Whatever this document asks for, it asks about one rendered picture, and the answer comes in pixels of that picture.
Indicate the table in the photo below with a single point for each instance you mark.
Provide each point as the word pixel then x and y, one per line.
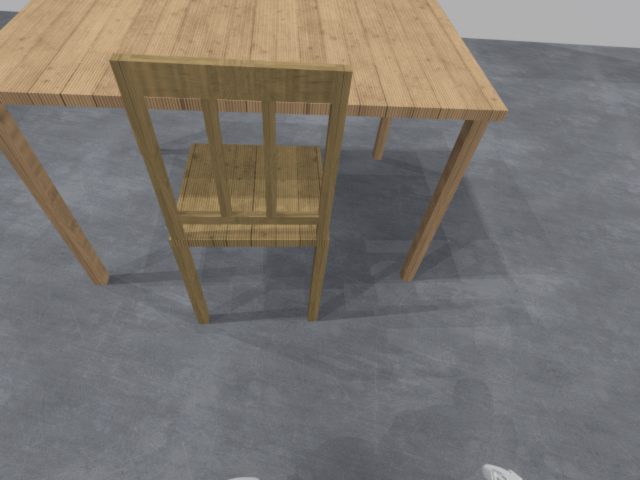
pixel 408 61

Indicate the chair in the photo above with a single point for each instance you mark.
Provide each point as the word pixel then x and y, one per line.
pixel 235 195

